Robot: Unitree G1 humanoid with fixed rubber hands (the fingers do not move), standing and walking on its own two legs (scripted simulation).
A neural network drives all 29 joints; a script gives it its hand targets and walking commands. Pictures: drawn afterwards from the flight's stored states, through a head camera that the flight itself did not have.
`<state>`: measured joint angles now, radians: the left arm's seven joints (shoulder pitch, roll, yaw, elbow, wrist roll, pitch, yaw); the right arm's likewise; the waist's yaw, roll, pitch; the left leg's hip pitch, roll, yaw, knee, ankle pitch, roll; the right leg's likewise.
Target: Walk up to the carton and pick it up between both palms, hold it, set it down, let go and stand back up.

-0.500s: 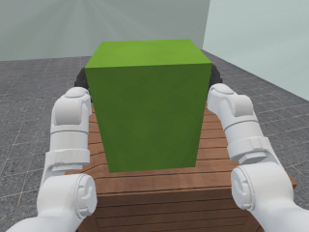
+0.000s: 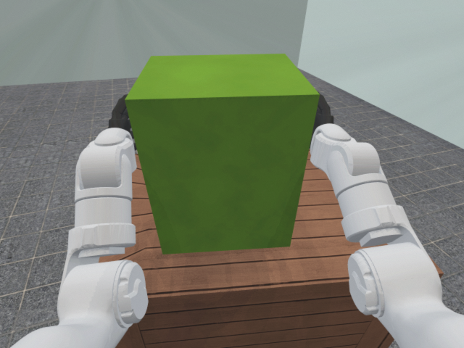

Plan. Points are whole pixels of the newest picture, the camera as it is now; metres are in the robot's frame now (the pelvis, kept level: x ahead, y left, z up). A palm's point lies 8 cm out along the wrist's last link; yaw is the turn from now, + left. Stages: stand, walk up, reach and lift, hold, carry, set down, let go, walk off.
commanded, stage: set down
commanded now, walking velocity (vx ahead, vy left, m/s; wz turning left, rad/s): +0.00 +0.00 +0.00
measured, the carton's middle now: (223, 154) +0.39 +0.00 +0.22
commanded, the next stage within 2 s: none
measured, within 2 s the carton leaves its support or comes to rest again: neither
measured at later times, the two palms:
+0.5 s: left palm (117, 165) +0.38 +0.18 +0.21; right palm (298, 174) +0.37 -0.14 +0.18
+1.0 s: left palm (122, 178) +0.38 +0.18 +0.17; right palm (296, 182) +0.38 -0.14 +0.16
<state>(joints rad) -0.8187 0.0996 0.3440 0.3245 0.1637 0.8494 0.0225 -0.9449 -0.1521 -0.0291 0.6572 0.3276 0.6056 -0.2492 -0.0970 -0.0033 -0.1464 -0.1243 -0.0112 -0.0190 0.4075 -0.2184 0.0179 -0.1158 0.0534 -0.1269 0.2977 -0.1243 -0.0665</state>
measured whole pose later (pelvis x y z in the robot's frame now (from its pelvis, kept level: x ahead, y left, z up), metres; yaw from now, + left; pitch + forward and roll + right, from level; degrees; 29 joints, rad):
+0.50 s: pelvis +0.00 +0.01 +0.00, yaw +1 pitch -9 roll -1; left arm -0.75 0.06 0.35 0.36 0.26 0.59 -0.04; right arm -0.75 0.00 -0.19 0.70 0.09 0.23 -0.15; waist -0.08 -0.07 0.04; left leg -0.01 -0.03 -0.03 0.38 -0.21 0.02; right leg 0.00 0.04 -0.14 0.28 -0.12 -0.06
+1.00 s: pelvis +0.00 +0.01 +0.00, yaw +0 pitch -8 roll -1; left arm -0.70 0.03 0.35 0.43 0.26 0.51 -0.01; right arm -0.72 -0.02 -0.18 0.74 0.05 0.19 -0.13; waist -0.05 -0.05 0.04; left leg -0.02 -0.03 -0.01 0.35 -0.20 0.03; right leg -0.02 0.04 -0.12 0.27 -0.12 -0.05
